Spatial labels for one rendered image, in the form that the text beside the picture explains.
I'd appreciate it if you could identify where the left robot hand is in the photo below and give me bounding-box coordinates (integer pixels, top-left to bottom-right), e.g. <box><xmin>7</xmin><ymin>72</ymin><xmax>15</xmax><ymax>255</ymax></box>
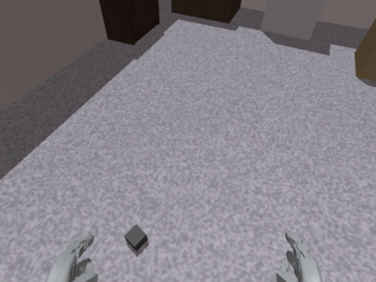
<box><xmin>45</xmin><ymin>234</ymin><xmax>98</xmax><ymax>282</ymax></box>

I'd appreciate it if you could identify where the bookshelf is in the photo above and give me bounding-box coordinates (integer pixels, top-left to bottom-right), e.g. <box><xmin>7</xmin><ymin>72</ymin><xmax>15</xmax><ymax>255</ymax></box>
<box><xmin>99</xmin><ymin>0</ymin><xmax>160</xmax><ymax>45</ymax></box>

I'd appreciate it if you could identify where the right robot hand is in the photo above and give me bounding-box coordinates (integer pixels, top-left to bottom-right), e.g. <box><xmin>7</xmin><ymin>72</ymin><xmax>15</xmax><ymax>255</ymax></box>
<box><xmin>276</xmin><ymin>231</ymin><xmax>323</xmax><ymax>282</ymax></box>

